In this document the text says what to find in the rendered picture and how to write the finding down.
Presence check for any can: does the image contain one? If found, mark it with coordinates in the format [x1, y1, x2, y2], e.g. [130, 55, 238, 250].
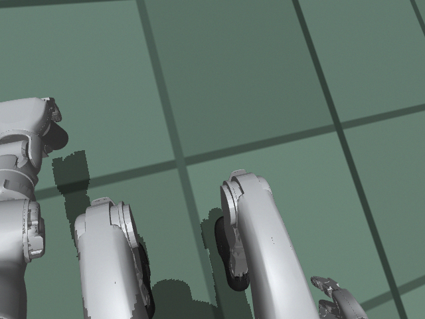
[41, 120, 68, 150]

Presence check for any left robot hand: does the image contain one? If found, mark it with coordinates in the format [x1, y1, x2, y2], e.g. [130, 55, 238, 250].
[0, 97, 62, 158]

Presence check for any left robot arm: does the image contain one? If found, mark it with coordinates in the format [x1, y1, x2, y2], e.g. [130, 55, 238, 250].
[0, 130, 45, 319]

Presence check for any right robot foot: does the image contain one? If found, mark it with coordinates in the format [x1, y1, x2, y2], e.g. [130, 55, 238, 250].
[214, 216, 250, 292]

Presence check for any right robot hand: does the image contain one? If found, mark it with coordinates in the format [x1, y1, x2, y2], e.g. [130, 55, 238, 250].
[311, 276, 369, 319]

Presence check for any left robot foot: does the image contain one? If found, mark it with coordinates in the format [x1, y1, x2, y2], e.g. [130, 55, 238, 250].
[138, 242, 155, 319]

